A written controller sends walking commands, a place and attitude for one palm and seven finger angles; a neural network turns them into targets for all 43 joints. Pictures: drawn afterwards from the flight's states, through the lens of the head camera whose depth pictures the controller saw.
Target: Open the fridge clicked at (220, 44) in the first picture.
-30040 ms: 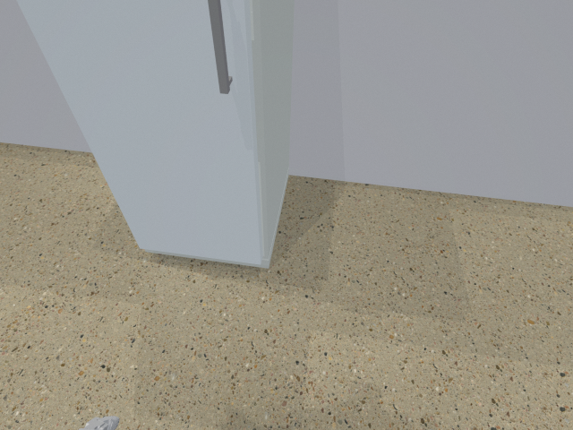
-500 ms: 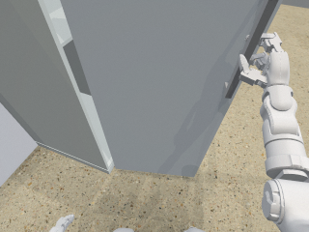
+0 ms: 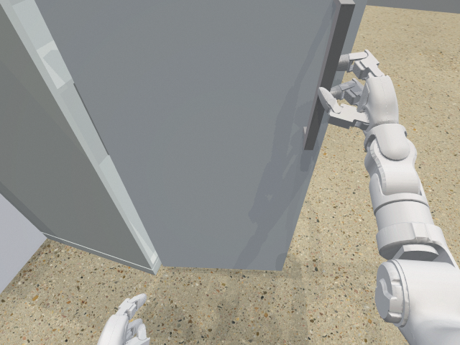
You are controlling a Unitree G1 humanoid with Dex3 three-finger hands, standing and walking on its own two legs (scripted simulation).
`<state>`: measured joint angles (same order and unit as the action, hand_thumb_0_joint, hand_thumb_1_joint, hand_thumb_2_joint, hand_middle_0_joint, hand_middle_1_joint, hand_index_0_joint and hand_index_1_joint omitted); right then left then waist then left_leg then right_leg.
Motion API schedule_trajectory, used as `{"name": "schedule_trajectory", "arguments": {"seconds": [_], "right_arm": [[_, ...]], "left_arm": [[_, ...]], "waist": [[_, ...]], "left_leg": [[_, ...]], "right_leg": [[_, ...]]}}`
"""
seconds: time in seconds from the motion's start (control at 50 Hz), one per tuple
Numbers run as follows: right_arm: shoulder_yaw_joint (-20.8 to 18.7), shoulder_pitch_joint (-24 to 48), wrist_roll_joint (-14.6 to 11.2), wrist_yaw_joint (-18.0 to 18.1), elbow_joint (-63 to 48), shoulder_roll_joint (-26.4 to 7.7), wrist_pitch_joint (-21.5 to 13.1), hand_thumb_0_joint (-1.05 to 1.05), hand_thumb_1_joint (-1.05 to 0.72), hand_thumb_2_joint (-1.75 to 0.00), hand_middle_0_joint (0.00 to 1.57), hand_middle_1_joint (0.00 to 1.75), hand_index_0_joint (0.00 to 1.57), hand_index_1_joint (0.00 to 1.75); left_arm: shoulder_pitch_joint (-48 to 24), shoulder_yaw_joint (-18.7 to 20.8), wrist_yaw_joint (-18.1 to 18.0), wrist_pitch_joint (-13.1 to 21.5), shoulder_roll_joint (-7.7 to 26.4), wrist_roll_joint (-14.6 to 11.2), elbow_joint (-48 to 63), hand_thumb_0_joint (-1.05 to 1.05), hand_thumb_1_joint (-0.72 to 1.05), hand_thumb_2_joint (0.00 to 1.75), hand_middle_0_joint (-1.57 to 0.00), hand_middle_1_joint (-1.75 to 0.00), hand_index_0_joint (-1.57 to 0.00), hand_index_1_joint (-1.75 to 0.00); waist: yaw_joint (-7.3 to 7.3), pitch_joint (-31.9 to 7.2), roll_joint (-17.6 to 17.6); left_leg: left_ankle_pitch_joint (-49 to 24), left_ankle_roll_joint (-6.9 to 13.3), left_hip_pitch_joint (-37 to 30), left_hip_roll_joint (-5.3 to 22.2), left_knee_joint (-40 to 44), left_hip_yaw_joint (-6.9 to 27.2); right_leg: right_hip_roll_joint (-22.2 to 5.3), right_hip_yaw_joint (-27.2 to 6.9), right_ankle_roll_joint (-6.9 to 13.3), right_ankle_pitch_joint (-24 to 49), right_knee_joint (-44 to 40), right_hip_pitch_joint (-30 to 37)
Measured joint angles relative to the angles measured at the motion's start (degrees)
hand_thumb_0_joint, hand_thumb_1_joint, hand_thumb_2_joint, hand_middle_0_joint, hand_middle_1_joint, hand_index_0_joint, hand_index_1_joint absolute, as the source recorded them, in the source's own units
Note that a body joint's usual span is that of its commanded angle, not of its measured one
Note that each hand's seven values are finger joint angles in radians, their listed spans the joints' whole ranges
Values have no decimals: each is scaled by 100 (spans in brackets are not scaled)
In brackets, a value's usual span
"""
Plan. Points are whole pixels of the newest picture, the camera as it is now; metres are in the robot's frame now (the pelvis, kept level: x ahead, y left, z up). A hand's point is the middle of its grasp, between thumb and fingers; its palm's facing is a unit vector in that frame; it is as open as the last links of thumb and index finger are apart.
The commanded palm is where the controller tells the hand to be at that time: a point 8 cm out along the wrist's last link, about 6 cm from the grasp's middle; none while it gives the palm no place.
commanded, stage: loosen the grip on the handle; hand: right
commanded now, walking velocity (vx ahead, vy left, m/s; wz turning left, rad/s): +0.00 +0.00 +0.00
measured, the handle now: (321, 83) +0.50 -0.11 +0.22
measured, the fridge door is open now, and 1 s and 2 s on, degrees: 74 72 72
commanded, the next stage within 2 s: slip the hand off the handle in 0.48 s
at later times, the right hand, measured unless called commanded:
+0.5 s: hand (338, 117) +0.43 -0.14 +0.20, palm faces -0.01 +0.98 -0.19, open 14.2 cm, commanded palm +0.41 -0.19 +0.20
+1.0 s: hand (384, 120) +0.42 -0.21 +0.20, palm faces +0.02 +0.98 -0.17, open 14.7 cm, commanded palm +0.41 -0.25 +0.20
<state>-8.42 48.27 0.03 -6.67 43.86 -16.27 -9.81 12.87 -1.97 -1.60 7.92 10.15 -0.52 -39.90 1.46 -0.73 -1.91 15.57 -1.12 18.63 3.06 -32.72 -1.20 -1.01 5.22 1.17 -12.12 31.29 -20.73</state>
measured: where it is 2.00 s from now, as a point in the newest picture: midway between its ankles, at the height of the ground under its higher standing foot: outside the picture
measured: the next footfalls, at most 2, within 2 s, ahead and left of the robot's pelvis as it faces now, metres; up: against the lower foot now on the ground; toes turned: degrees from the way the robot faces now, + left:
none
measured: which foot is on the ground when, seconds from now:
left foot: down 0.00-1.00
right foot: down 0.00-1.00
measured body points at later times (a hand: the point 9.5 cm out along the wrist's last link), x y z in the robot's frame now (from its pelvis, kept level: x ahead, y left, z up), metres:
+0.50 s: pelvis +0.01 +0.02 +0.00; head +0.03 +0.03 +0.45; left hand +0.08 +0.29 -0.11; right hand +0.43 -0.19 +0.21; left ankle +0.01 +0.14 -0.73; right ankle +0.04 -0.10 -0.73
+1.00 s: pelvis +0.03 +0.02 +0.00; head +0.05 +0.02 +0.45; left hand +0.17 +0.27 -0.10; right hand +0.42 -0.26 +0.21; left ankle +0.01 +0.14 -0.73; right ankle +0.04 -0.10 -0.73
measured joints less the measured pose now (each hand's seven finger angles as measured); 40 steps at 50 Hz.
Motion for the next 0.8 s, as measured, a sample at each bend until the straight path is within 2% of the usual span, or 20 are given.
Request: {"name": "schedule_trajectory", "arguments": {"seconds": [0.06, 0.14, 0.2, 0.3, 0.36, 0.48, 0.6, 0.8], "right_arm": [[-176, -243, -219, 75, 86, -102, -158, -15, -40, -73, 45, 139, 34, 130], [-18, -401, -210, 253, 68, -94, -659, -8, -20, -60, 45, 140, 36, 134], [87, -433, -144, 281, 51, -101, -871, -4, 3, -48, 44, 139, 37, 135], [69, -391, -156, 227, 68, -296, -962, -1, 32, -32, 41, 138, 38, 133], [-151, -589, -187, 35, -82, -498, -916, -1, 42, -27, 38, 134, 37, 130], [-324, -1033, -534, -309, -564, -564, -849, -1, 52, -22, 32, 125, 31, 122], [-423, -1309, -574, -384, -1012, -470, -750, -1, 54, -20, 28, 119, 28, 118], [-716, -1336, -678, -747, -943, -708, -654, -1, 55, -20, 26, 116, 26, 115]], "left_arm": [[179, 25, 91, 128, 168, 21, 173, 1, 90, 90, -20, -30, -21, -31], [405, 94, 144, 169, 326, -35, 142, 1, 90, 90, -20, -30, -20, -31], [523, 112, 114, 140, 434, -79, 48, 1, 90, 90, -20, -30, -20, -30], [667, 147, 25, 133, 535, -129, -101, 1, 90, 90, -20, -30, -20, -30], [706, 155, -20, 84, 562, -135, -105, 1, 90, 90, -20, -30, -20, -30], [780, 172, -78, 42, 550, -166, -62, 1, 90, 90, -20, -30, -20, -30], [621, 154, -59, -19, 502, -139, 13, 1, 90, 90, -20, -30, -20, -30], [317, 105, -96, -154, 472, -137, 210, 1, 90, 90, -20, -30, -20, -30]], "waist": [[86, -152, 128], [82, -208, 89], [90, -166, 48], [139, -93, 45], [201, -71, 94], [179, -44, 204], [108, -71, 240], [10, -177, 242]], "left_leg": [[33, -27, 18, 3, -46, 30], [153, -25, 156, 5, -300, 9], [217, 7, 257, -16, -446, -33], [223, 58, 375, -85, -497, -76], [184, 92, 341, -152, -403, -40], [122, 137, 139, -239, -138, -37], [153, 153, 79, -248, -54, -75], [265, 149, 89, -233, -74, -142]], "right_leg": [[-2, 27, 21, -51, 60, -12], [-11, -3, 11, -140, 269, -143], [-38, -52, -20, -183, 412, -258], [-106, -105, -75, -183, 478, -389], [-168, -71, -108, -170, 397, -332], [-242, -63, -154, -149, 191, -143], [-244, -98, -180, -167, 114, -100], [-228, -169, -186, -290, 202, -173]]}}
